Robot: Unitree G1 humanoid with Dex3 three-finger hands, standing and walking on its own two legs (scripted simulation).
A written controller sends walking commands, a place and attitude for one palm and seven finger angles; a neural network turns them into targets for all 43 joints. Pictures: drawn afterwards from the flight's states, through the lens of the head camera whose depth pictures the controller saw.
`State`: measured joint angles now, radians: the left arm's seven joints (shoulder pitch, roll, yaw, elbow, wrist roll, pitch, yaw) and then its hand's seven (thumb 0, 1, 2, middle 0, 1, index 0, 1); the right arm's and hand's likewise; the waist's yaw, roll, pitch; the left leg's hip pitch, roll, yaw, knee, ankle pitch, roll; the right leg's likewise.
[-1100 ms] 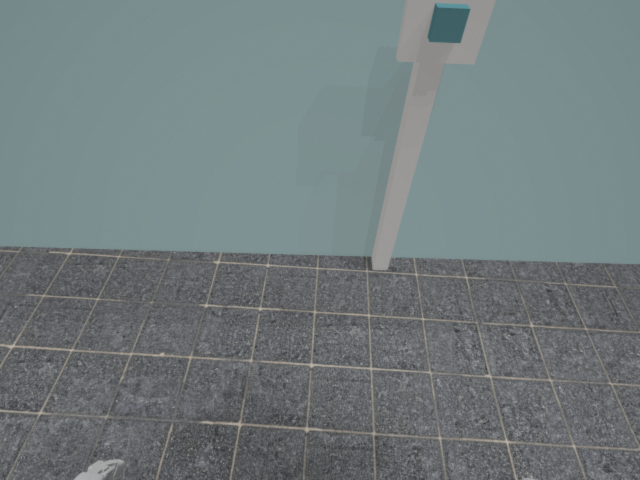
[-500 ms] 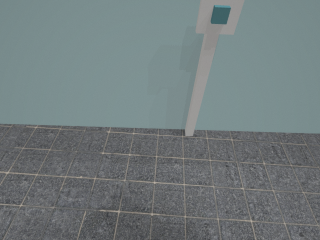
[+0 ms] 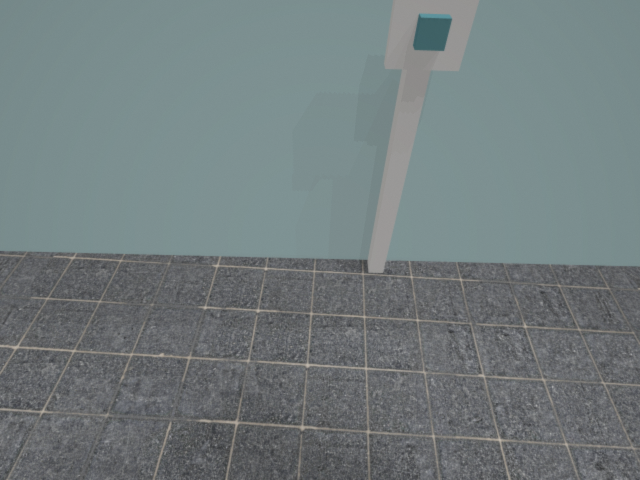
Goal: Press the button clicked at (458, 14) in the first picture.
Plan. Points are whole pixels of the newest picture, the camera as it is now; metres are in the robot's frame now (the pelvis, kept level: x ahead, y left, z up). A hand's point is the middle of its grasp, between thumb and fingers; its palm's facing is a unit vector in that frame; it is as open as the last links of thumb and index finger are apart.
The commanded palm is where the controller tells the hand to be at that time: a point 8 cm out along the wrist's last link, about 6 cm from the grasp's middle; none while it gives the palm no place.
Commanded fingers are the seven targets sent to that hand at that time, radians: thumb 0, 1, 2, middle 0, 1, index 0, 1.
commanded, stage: look at it before walking up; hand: left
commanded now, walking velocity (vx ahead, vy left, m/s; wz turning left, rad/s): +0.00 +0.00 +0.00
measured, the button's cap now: (431, 32) +0.99 -0.19 +0.16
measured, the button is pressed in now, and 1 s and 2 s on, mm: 0 0 0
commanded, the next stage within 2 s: walk to a spot facing it in 0.34 s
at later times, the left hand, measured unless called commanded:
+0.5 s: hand out of the picture +0.07 +0.24 -0.16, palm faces -0.03 -0.94 -0.33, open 7.4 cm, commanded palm none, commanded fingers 0.00 0.90 0.90 -0.20 -0.30 -0.20 -0.30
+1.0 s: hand out of the picture +0.06 +0.16 -0.17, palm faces -0.17 -0.96 -0.23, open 7.4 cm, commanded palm none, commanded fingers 0.00 0.90 0.90 -0.20 -0.30 -0.20 -0.30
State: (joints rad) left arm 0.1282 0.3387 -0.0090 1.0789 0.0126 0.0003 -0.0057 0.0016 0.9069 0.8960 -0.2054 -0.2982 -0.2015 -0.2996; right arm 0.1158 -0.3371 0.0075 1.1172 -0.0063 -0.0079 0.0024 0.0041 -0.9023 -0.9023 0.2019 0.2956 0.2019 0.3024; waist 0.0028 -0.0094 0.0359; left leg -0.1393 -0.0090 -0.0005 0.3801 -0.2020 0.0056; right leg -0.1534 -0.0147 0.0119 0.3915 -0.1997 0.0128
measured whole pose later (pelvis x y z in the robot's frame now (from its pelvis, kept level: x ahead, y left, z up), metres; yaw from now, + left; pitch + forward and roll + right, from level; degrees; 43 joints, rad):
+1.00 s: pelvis -0.02 -0.02 -0.01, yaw -13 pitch +0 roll +1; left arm 0.26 0.19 0.03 0.92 0.02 0.04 0.00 0.00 0.91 0.90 -0.21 -0.30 -0.20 -0.30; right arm 0.13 -0.23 -0.05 0.96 -0.01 0.06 -0.02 0.01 -0.91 -0.90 0.20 0.30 0.20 0.30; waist 0.03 0.01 0.10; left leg -0.48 0.04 0.00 1.09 -0.39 -0.06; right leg -0.33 0.07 0.05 0.55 -0.22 -0.06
